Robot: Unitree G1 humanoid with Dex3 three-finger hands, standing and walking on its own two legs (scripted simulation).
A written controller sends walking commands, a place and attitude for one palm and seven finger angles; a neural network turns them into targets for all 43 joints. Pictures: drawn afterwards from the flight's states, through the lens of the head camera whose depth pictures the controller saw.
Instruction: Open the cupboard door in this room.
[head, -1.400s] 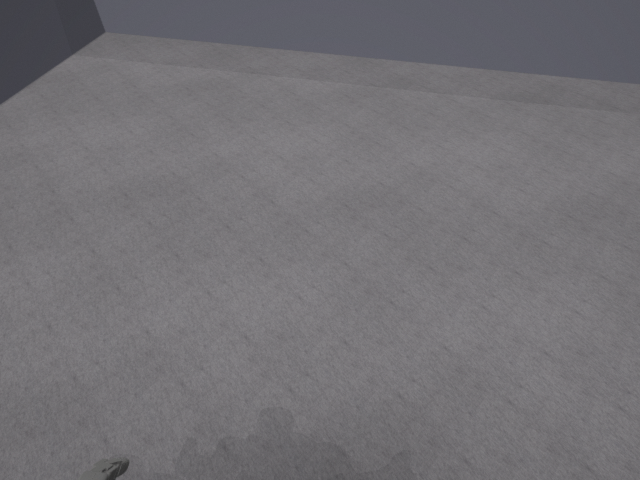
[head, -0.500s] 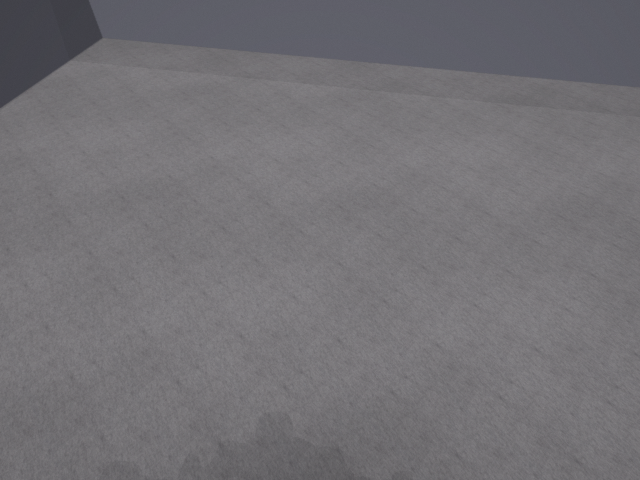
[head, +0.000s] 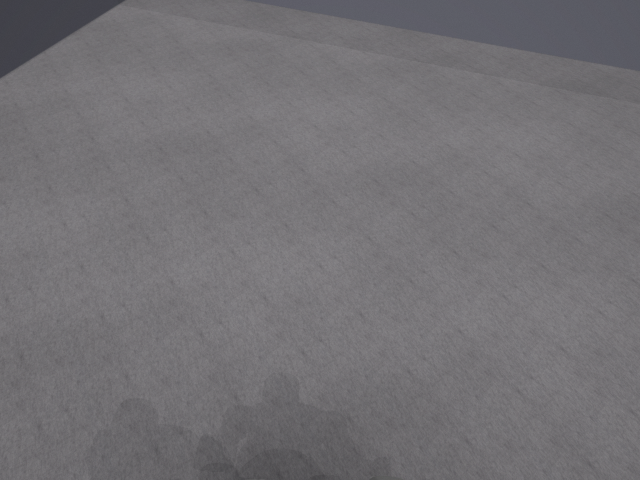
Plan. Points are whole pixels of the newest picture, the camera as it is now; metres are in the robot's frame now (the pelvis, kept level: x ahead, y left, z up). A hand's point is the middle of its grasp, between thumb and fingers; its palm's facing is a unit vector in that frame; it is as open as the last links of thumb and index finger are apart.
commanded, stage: turn or walk to find it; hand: left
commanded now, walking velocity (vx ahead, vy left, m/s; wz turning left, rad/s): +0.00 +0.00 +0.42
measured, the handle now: out of the picture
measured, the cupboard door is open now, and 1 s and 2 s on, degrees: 0 0 0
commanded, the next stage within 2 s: stand and wait in 1.82 s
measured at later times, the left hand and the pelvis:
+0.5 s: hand out of the picture -0.06 +0.19 -0.17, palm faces +0.28 -0.93 -0.24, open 7.4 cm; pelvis -0.04 -0.02 +0.00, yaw +16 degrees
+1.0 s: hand out of the picture -0.08 +0.17 -0.14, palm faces +0.46 -0.84 -0.29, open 7.4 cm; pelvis -0.07 -0.05 +0.00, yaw +27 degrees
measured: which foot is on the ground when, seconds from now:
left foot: down 0.00-0.16, up 0.18-0.52, down 0.54-0.94, up 0.96-1.00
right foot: up 0.00-0.14, down 0.16-0.54, up 0.56-0.90, down 0.92-1.00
